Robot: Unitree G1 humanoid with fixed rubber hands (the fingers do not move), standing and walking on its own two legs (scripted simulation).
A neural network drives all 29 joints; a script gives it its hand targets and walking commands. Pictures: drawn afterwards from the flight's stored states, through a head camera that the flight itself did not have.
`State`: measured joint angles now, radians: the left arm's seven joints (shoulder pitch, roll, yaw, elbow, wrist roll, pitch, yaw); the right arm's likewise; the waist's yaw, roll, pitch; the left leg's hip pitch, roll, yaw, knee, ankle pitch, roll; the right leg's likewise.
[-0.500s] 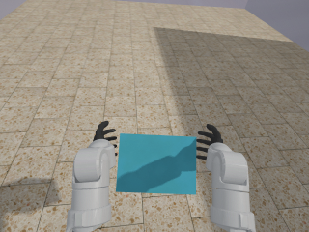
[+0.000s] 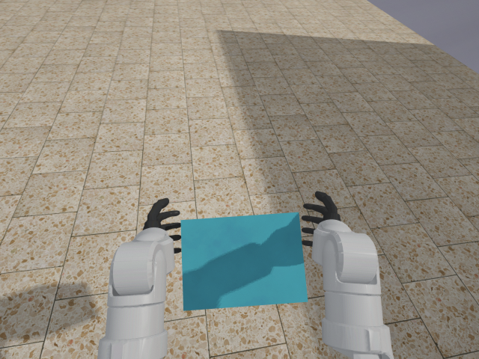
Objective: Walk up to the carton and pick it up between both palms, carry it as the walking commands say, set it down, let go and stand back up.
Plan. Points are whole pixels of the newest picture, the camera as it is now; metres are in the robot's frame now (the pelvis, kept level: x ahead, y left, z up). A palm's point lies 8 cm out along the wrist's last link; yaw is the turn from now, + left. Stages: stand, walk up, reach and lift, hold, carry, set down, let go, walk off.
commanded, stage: carry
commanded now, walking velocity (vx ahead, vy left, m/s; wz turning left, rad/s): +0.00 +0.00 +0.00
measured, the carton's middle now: (242, 254) +0.33 +0.00 -0.05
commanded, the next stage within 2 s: none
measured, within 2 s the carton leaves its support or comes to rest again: neither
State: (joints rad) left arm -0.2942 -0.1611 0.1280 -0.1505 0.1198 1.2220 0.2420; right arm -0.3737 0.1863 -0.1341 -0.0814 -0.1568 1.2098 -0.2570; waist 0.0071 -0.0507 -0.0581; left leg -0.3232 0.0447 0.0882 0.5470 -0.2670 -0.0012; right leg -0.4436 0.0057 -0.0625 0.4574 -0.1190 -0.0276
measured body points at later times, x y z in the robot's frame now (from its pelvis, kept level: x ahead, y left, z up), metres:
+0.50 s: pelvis -0.04 +0.02 +0.00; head -0.03 +0.02 +0.45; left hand +0.27 +0.15 +0.06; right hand +0.27 -0.13 +0.07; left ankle +0.01 +0.12 -0.73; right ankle +0.11 -0.10 -0.73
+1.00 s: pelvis +0.01 +0.02 +0.00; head -0.01 +0.02 +0.45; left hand +0.31 +0.15 +0.07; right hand +0.31 -0.13 +0.07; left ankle +0.01 +0.12 -0.73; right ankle +0.11 -0.10 -0.73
